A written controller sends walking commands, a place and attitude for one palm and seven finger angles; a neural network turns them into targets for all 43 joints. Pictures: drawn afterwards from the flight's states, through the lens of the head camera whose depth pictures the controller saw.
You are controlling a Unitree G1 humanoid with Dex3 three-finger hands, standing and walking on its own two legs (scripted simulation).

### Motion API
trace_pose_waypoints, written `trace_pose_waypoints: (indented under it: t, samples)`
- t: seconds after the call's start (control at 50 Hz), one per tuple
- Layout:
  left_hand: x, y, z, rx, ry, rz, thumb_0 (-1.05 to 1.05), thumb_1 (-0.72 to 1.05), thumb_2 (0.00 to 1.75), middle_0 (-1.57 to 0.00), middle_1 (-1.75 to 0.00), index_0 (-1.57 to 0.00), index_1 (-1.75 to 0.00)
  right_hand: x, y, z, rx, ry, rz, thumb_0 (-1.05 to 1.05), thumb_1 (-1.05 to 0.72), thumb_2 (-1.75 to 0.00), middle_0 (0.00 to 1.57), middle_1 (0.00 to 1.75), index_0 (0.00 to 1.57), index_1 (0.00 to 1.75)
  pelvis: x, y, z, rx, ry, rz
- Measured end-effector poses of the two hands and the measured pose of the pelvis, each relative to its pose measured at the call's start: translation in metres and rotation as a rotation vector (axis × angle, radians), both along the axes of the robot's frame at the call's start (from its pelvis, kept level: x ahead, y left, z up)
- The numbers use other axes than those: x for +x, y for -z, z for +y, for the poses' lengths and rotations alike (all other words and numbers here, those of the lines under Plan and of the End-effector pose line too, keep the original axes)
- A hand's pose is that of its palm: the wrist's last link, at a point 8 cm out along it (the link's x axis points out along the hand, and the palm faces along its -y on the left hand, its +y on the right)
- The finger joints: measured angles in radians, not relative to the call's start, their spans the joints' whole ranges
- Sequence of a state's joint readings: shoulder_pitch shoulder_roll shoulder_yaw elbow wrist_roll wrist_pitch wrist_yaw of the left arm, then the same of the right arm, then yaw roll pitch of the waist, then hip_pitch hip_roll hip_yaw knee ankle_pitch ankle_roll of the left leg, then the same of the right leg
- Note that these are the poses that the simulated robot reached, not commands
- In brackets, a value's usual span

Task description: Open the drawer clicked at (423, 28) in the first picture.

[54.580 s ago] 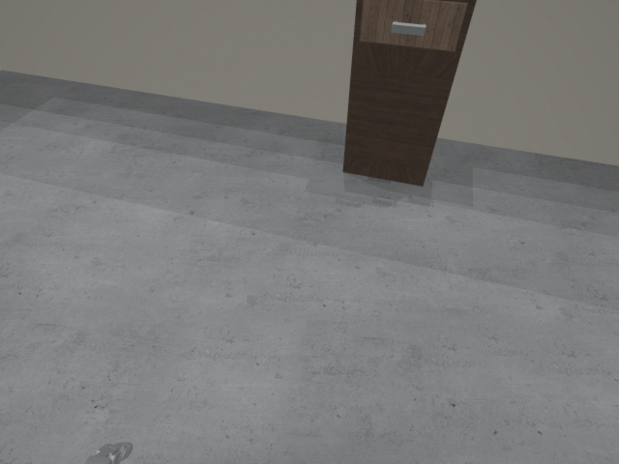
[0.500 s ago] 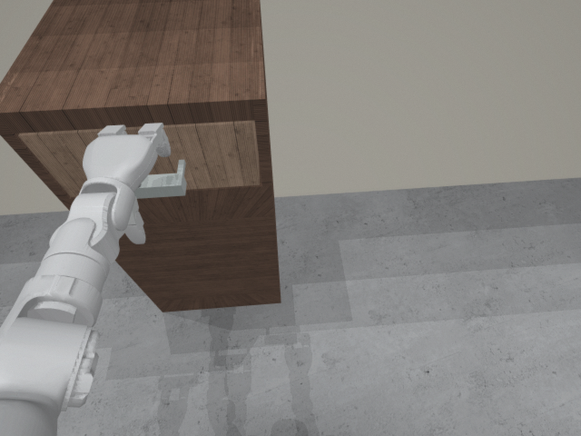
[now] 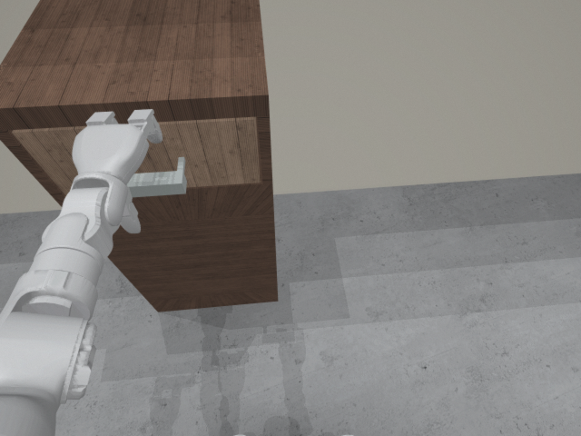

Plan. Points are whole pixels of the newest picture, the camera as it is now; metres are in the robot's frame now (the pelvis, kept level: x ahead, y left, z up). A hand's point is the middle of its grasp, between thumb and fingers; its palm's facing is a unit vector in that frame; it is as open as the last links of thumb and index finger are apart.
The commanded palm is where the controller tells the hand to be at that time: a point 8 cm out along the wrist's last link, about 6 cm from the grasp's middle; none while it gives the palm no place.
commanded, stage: move the hooked fingers above the handle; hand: left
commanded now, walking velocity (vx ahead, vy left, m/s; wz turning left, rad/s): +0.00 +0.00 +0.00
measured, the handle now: (149, 174) +0.53 +0.23 +0.00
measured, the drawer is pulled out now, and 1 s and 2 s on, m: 0.00 0.00 0.00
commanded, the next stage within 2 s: none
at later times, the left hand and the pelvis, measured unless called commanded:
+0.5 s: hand (138, 170) +0.48 +0.22 +0.07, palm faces +0.03 -0.01 -1.00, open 13.8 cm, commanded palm +0.45 +0.23 +0.12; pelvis +0.00 +0.00 +0.00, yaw -1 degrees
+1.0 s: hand (130, 170) +0.48 +0.23 +0.07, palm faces -0.01 +0.01 -1.00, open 13.8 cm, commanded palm +0.46 +0.23 +0.12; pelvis +0.00 -0.01 +0.00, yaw -1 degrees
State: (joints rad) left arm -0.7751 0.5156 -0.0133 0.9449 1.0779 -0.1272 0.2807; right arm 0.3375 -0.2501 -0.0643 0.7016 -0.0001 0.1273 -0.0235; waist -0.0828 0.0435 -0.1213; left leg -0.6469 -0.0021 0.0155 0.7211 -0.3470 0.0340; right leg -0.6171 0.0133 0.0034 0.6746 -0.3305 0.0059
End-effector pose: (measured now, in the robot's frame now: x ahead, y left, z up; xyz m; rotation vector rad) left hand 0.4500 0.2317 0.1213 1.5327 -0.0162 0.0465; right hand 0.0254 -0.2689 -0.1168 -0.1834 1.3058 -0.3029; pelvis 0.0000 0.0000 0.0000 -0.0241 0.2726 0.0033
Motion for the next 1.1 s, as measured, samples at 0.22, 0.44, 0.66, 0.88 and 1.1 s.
trace_pose_waypoints:
  t: [0.22,0.44,0.66,0.88,1.1]
  samples:
    - [0.006,0.010,0.000,0.021,-0.075,0.149,-0.01,-0.49,0.31,-0.32,-1.20,-0.31,-1.20,0.009,0.000,0.008,0.022,-0.009,-0.027,0.01,-0.90,-0.90,0.20,0.30,0.20,0.30,0.002,-0.002,0.003,0.001,0.002,-0.001]
    - [0.012,0.000,-0.026,-0.003,0.015,-0.012,0.00,-0.49,0.30,-0.36,-1.23,-0.32,-1.20,0.000,0.004,0.000,0.018,0.004,-0.001,0.01,-0.90,-0.90,0.20,0.30,0.20,0.30,0.003,0.001,-0.002,0.006,0.017,0.008]
    - [-0.007,0.002,0.009,0.050,-0.143,0.150,-0.01,-0.49,0.31,-0.34,-1.21,-0.31,-1.20,0.007,0.001,-0.009,0.019,0.002,-0.012,0.01,-0.90,-0.90,0.20,0.30,0.20,0.30,0.003,-0.006,-0.014,0.012,-0.001,-0.025]
    - [0.007,-0.002,-0.027,-0.003,0.017,0.034,0.00,-0.49,0.30,-0.32,-1.20,-0.32,-1.20,0.020,-0.007,-0.028,-0.047,-0.017,-0.058,0.01,-0.90,-0.90,0.20,0.30,0.20,0.30,0.001,-0.001,-0.016,0.011,-0.001,-0.004]
    - [0.002,0.006,0.008,0.039,-0.136,0.135,0.00,-0.49,0.31,-0.32,-1.20,-0.32,-1.21,0.003,0.003,-0.011,0.017,0.018,0.000,0.01,-0.90,-0.90,0.20,0.30,0.20,0.30,0.006,-0.004,-0.014,0.011,0.012,0.001]
